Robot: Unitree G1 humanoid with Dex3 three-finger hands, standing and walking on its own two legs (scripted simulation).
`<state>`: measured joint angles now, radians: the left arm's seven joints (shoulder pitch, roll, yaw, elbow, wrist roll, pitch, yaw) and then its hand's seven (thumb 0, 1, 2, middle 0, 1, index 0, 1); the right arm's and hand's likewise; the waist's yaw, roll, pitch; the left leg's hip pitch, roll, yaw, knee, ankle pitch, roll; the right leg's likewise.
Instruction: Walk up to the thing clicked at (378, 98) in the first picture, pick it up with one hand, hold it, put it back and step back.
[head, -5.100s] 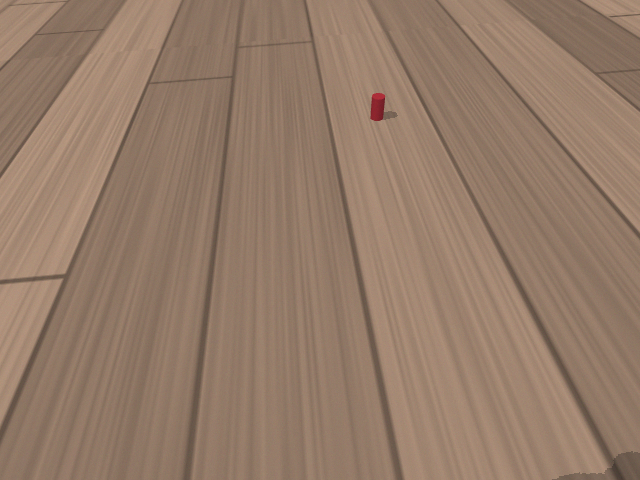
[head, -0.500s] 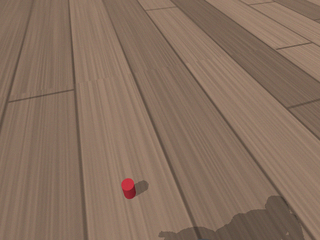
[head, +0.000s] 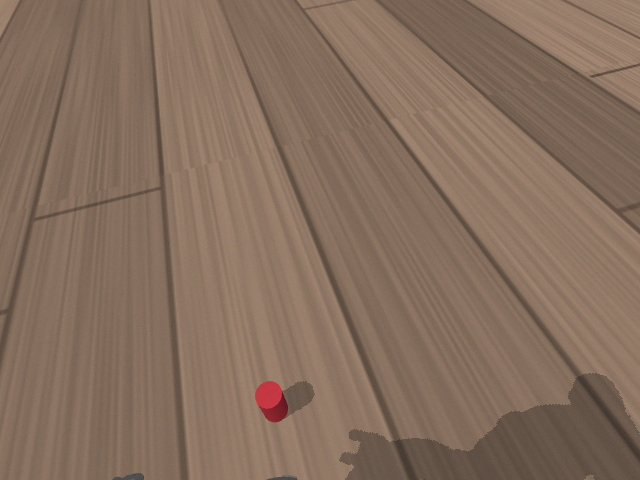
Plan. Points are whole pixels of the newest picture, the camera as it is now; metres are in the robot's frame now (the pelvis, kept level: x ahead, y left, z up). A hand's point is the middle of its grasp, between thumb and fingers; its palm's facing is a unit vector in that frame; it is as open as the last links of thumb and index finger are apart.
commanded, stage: walk up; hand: left
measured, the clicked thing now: (272, 402) +0.43 +0.23 -0.69
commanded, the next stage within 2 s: stand in 1.28 s
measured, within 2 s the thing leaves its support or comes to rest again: neither
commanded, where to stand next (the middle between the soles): +0.09 +0.02 m, yaw +0 degrees
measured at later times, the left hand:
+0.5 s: hand out of the picture +0.09 +0.28 -0.13, palm faces +0.00 -0.94 -0.33, open 7.4 cm
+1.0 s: hand out of the picture +0.12 +0.26 -0.13, palm faces -0.01 -0.95 -0.32, open 7.4 cm
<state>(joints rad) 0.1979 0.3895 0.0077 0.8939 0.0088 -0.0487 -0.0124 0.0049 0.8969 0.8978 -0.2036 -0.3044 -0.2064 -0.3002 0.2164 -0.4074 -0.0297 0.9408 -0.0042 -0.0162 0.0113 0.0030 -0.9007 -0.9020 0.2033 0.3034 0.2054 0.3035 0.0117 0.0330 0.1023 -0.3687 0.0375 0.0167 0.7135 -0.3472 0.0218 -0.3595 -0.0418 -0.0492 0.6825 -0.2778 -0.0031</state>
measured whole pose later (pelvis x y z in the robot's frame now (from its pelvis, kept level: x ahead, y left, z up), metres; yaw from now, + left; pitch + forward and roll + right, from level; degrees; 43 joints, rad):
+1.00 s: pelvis +0.04 +0.01 +0.03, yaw +0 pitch -2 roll +0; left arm 0.07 0.34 0.01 1.17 0.01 -0.02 -0.01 0.01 0.90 0.90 -0.20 -0.30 -0.20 -0.30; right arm 0.09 -0.35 -0.01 1.18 -0.01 0.00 0.02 0.00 -0.90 -0.90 0.20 0.30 0.20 0.30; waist -0.01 0.00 0.05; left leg -0.14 0.02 0.02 0.33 -0.15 -0.01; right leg -0.13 -0.04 -0.04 0.31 -0.14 0.03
